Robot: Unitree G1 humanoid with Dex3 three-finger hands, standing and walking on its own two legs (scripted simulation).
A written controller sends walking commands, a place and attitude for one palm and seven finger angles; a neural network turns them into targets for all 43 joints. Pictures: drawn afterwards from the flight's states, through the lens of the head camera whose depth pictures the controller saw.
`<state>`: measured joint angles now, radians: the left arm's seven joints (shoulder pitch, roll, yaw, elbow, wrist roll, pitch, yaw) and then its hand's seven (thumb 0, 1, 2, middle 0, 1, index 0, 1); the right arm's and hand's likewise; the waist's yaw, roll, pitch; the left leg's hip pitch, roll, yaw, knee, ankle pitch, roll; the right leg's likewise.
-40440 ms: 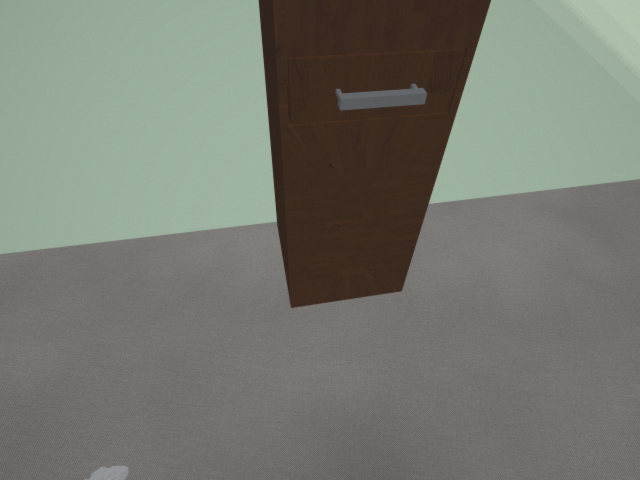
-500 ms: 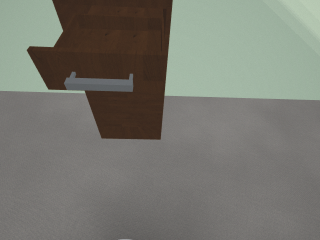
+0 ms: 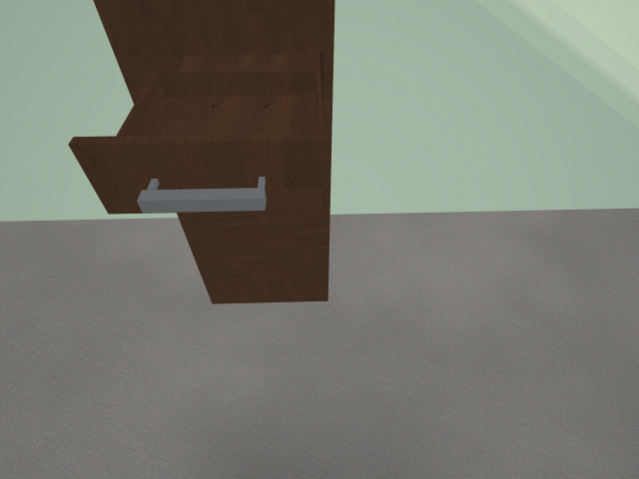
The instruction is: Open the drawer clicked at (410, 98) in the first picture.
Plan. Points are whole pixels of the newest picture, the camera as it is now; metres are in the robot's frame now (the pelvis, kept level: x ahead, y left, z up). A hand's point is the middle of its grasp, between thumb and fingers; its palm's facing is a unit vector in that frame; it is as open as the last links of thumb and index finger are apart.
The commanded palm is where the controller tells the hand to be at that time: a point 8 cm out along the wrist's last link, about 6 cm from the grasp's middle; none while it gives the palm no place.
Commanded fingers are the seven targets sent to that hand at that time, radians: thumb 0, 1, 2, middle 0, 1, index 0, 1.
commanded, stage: let the arm hang, fingers relaxed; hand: left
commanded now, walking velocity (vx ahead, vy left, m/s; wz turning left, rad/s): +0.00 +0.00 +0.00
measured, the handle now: (206, 191) +0.51 +0.21 +0.07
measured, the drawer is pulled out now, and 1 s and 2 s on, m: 0.30 0.30 0.30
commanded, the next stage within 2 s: look to check the result in 0.22 s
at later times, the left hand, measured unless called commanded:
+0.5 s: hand out of the picture -0.01 +0.16 -0.17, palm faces +0.04 -0.98 -0.21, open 7.4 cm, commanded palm none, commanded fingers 0.00 0.90 0.90 -0.20 -0.30 -0.20 -0.30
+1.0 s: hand out of the picture +0.02 +0.16 -0.17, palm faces +0.03 -0.97 -0.23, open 7.4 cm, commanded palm none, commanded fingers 0.00 0.90 0.90 -0.20 -0.30 -0.20 -0.30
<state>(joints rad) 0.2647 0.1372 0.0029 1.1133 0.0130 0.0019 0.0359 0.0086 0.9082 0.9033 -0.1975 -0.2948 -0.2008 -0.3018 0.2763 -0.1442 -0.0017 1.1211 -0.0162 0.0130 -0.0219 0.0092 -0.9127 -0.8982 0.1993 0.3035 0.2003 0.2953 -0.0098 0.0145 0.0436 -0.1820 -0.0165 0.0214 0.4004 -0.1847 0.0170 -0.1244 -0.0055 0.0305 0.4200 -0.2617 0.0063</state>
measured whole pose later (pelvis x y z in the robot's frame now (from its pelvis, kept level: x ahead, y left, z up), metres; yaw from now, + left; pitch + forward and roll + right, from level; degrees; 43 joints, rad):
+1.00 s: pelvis +0.01 -0.03 +0.00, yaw +0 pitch -2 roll +0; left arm 0.23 0.17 0.02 1.12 0.01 -0.01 0.03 0.01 0.90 0.90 -0.20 -0.29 -0.20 -0.30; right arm 0.22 -0.18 -0.02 1.12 -0.02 0.01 -0.03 0.00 -0.90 -0.90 0.20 0.30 0.20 0.30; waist -0.01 0.01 0.07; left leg -0.16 0.02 0.00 0.37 -0.18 -0.02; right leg -0.10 0.03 0.02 0.38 -0.25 -0.03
